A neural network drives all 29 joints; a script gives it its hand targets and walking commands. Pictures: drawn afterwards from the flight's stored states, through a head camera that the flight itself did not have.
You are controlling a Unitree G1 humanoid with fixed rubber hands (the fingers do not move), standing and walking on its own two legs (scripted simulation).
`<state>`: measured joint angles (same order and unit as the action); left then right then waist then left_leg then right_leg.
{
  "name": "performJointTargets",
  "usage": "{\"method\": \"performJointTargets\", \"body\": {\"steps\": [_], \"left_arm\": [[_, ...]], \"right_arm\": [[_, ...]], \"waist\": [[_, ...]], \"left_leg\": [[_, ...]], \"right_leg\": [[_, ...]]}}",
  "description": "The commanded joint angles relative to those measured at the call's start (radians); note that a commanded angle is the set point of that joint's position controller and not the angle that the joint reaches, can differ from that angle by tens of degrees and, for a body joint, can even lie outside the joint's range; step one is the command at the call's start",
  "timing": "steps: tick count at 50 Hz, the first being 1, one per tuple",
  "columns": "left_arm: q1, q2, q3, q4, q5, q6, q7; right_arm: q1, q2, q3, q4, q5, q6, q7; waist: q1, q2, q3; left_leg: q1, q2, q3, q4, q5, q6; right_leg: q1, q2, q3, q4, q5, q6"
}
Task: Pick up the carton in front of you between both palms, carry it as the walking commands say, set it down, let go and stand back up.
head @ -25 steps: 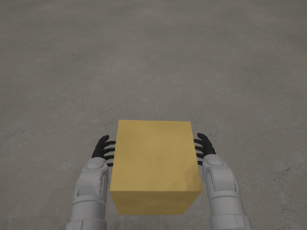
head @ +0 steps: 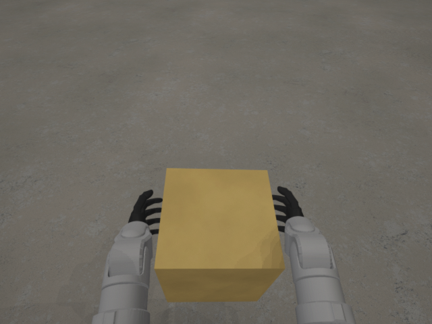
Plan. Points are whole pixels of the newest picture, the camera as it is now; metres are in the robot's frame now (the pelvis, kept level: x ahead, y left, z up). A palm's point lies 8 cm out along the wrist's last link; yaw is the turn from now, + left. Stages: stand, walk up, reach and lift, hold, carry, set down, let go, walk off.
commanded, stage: carry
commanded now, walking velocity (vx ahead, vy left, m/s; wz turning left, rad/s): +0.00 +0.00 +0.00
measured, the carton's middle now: (214, 239) +0.31 +0.00 -0.05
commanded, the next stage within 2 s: hold in 0.14 s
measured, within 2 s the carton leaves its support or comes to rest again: neither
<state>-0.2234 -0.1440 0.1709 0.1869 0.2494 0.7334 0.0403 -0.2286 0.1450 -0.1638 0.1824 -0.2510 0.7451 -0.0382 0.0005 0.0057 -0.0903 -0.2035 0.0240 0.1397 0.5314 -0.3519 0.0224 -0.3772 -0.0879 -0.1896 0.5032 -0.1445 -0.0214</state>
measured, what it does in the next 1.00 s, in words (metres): lowers itself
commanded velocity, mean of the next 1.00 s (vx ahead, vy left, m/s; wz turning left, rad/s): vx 0.00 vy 0.00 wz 0.00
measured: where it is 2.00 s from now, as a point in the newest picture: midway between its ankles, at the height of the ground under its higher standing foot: outside the picture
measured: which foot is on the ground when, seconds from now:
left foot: down 0.00-1.00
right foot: down 0.00-1.00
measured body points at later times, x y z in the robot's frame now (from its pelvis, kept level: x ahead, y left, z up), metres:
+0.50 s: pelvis -0.02 -0.01 +0.00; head -0.03 -0.03 +0.45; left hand +0.28 +0.17 +0.03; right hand +0.31 -0.13 +0.03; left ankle -0.04 +0.10 -0.73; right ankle +0.07 -0.13 -0.73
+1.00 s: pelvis -0.06 -0.03 -0.08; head +0.19 +0.00 +0.30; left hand +0.36 +0.18 -0.17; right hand +0.36 -0.12 -0.18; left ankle -0.04 +0.10 -0.73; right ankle +0.07 -0.12 -0.73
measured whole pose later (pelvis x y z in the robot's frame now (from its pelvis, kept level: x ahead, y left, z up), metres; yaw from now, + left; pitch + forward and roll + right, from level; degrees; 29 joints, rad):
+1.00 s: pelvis -0.06 -0.03 -0.08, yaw +10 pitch +28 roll +0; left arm -0.78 0.00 0.34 0.68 0.24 0.14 -0.03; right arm -0.61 0.22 -0.44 0.41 -0.26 0.18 -0.12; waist -0.04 0.03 0.08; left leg -1.13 -0.05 -0.05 1.04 -0.40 0.00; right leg -1.21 -0.01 -0.01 0.94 -0.22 0.00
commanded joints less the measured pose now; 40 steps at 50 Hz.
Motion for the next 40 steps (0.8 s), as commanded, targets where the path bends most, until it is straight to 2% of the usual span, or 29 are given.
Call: {"method": "performJointTargets", "body": {"steps": [1, 7, 8, 9, 10, 11, 12, 14, 18, 20, 21, 22, 24, 27, 29, 32, 34, 37, 40], "left_arm": [[-0.457, -0.926, -0.552, -0.066, -0.273, -0.039, -0.26], [-0.456, -0.925, -0.551, -0.065, -0.273, -0.039, -0.259], [-0.401, -0.957, -0.527, -0.028, -0.271, -0.053, -0.267], [-0.411, -0.951, -0.519, -0.048, -0.253, -0.077, -0.258], [-0.339, -0.911, -0.476, -0.035, -0.216, -0.085, -0.243], [-0.377, -0.903, -0.469, -0.03, -0.217, -0.088, -0.24], [-0.39, -0.906, -0.479, -0.023, -0.223, -0.093, -0.239], [-0.386, -0.888, -0.478, -0.026, -0.221, -0.098, -0.235], [-0.52, -0.887, -0.488, 0.003, -0.233, -0.112, -0.257], [-0.584, -0.867, -0.446, 0.068, -0.205, -0.131, -0.27], [-0.654, -0.873, -0.429, 0.112, -0.199, -0.148, -0.282], [-0.692, -0.873, -0.394, 0.17, -0.179, -0.165, -0.289], [-0.785, -0.876, -0.315, 0.289, -0.133, -0.206, -0.307], [-0.879, -0.847, -0.161, 0.444, -0.039, -0.263, -0.317], [-0.879, -0.782, -0.039, 0.524, 0.039, -0.29, -0.306], [-0.867, -0.667, 0.089, 0.576, 0.125, -0.33, -0.289], [-0.869, -0.603, 0.121, 0.586, 0.147, -0.367, -0.286], [-0.866, -0.562, 0.1, 0.595, 0.138, -0.445, -0.293], [-0.893, -0.597, 0.007, 0.603, 0.09, -0.543, -0.304]], "right_arm": [[-0.44, 0.932, 0.552, -0.058, 0.265, -0.047, 0.25], [-0.439, 0.931, 0.551, -0.057, 0.264, -0.047, 0.249], [-0.352, 0.945, 0.543, -0.087, 0.267, -0.047, 0.257], [-0.383, 0.914, 0.54, -0.121, 0.256, -0.062, 0.254], [-0.393, 0.891, 0.537, -0.133, 0.249, -0.063, 0.257], [-0.4, 0.907, 0.556, -0.118, 0.253, -0.066, 0.254], [-0.394, 0.909, 0.566, -0.111, 0.256, -0.069, 0.249], [-0.385, 0.884, 0.544, -0.115, 0.244, -0.073, 0.243], [-0.436, 0.892, 0.492, -0.055, 0.209, -0.085, 0.231], [-0.491, 0.893, 0.431, 0.01, 0.182, -0.096, 0.234], [-0.543, 0.911, 0.405, 0.054, 0.168, -0.105, 0.236], [-0.587, 0.922, 0.375, 0.107, 0.157, -0.114, 0.24], [-0.685, 0.953, 0.31, 0.207, 0.125, -0.14, 0.25], [-0.795, 0.953, 0.193, 0.337, 0.063, -0.176, 0.243], [-0.823, 0.901, 0.096, 0.394, 0.011, -0.201, 0.223], [-0.808, 0.803, -0.032, 0.428, -0.065, -0.252, 0.183], [-0.793, 0.746, -0.084, 0.43, -0.095, -0.298, 0.156], [-0.776, 0.718, -0.086, 0.413, -0.111, -0.389, 0.123], [-0.809, 0.755, -0.004, 0.394, -0.083, -0.499, 0.11]], "waist": [[0.001, -0.005, -0.237], [0.001, -0.005, -0.239], [-0.015, 0.104, -0.134], [0.003, 0.096, -0.173], [0.023, 0.056, -0.16], [0.021, 0.023, -0.158], [0.019, 0.029, -0.159], [0.008, 0.026, -0.145], [-0.028, 0.02, -0.08], [-0.039, 0.031, -0.038], [-0.052, 0.013, -0.032], [-0.046, 0.026, -0.022], [-0.045, 0.018, -0.015], [-0.03, 0.0, -0.005], [-0.014, -0.002, 0.01], [-0.013, -0.018, 0.002], [-0.024, -0.017, -0.032], [-0.041, -0.013, -0.121], [-0.049, -0.004, -0.278]], "left_leg": [[-0.042, 0.121, -0.106, -0.111, 0.177, 0.012], [-0.043, 0.121, -0.107, -0.108, 0.186, 0.013], [-0.133, -0.051, -0.275, -0.201, 0.423, 0.018], [-0.164, -0.049, -0.285, -0.197, 0.466, 0.016], [-0.024, -0.066, -0.273, -0.21, 0.432, 0.024], [-0.026, -0.07, -0.269, -0.207, 0.45, 0.021], [-0.05, -0.069, -0.267, -0.216, 0.442, 0.019], [0.028, -0.074, -0.267, -0.22, 0.43, 0.012], [-0.087, -0.061, -0.267, -0.241, 0.227, 0.017], [-0.101, -0.06, -0.26, -0.246, 0.096, 0.029], [-0.158, -0.057, -0.259, -0.242, 0.031, 0.034], [-0.18, -0.055, -0.255, -0.238, -0.034, 0.043], [-0.231, -0.06, -0.25, -0.204, -0.107, 0.05], [-0.298, -0.082, -0.242, -0.126, -0.114, 0.054], [-0.337, -0.096, -0.236, -0.081, -0.104, 0.056], [-0.411, -0.114, -0.226, -0.011, -0.055, 0.052], [-0.465, -0.127, -0.218, 0.038, -0.025, 0.045], [-0.565, -0.146, -0.206, 0.113, 0.028, 0.034], [-0.668, -0.16, -0.196, 0.19, 0.077, 0.023]], "right_leg": [[0.201, -0.092, 0.115, -0.038, 0.153, -0.003], [0.198, -0.093, 0.114, -0.037, 0.156, -0.002], [0.563, 0.18, 0.242, -0.027, 0.31, -0.014], [0.631, 0.165, 0.279, -0.032, 0.368, -0.022], [0.524, 0.145, 0.276, -0.059, 0.368, -0.007], [0.55, 0.16, 0.273, -0.065, 0.361, 0.006], [0.59, 0.167, 0.271, -0.07, 0.352, 0.008], [0.523, 0.174, 0.26, -0.083, 0.311, 0.014], [0.566, 0.181, 0.251, -0.084, 0.176, 0.008], [0.525, 0.173, 0.25, -0.08, 0.085, 0.01], [0.541, 0.179, 0.242, -0.072, 0.042, 0.011], [0.538, 0.176, 0.243, -0.062, -0.005, 0.014], [0.508, 0.173, 0.241, -0.045, -0.084, 0.02], [0.437, 0.165, 0.257, -0.028, -0.162, 0.018], [0.391, 0.162, 0.274, -0.013, -0.197, 0.016], [0.305, 0.167, 0.275, 0.035, -0.151, 0.02], [0.239, 0.173, 0.266, 0.079, -0.094, 0.027], [0.167, 0.178, 0.256, 0.148, 0.029, 0.038], [0.136, 0.181, 0.251, 0.233, 0.159, 0.048]]}}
